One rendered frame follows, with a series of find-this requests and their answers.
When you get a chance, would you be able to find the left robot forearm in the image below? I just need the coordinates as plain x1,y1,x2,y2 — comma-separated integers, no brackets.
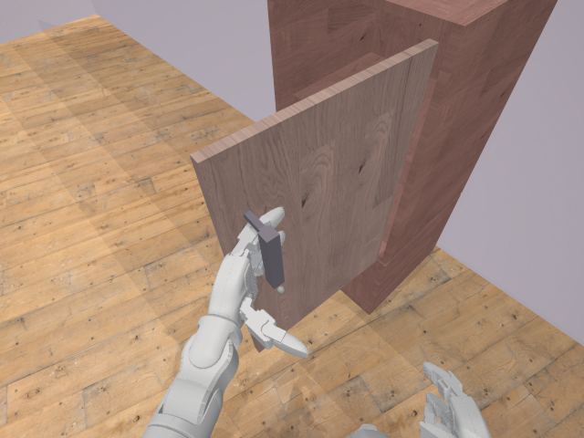
141,315,243,438

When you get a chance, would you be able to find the right robot shin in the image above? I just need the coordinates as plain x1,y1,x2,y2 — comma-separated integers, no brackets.
358,424,378,431

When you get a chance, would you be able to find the cupboard door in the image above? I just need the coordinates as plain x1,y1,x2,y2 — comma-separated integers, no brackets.
190,38,439,353

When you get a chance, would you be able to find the robot right hand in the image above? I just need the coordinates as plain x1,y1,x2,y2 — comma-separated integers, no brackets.
420,361,492,438

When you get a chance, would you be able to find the handle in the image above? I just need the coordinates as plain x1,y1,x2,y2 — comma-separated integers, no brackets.
244,210,285,289

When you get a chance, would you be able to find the robot left hand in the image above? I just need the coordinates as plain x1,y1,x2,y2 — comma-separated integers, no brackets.
207,207,309,358

